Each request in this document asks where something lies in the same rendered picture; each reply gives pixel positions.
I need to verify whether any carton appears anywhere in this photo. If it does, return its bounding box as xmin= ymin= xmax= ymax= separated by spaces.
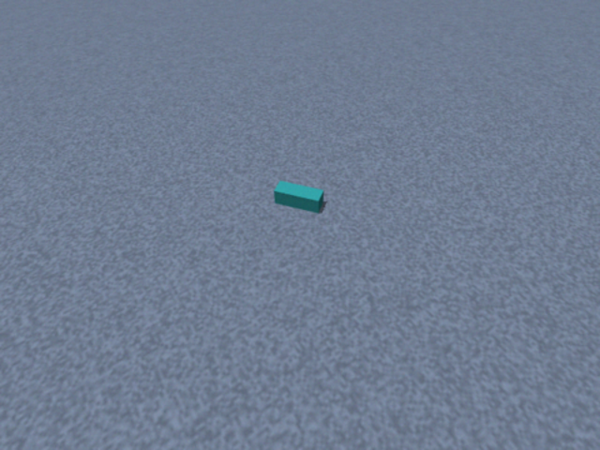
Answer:
xmin=274 ymin=181 xmax=323 ymax=214

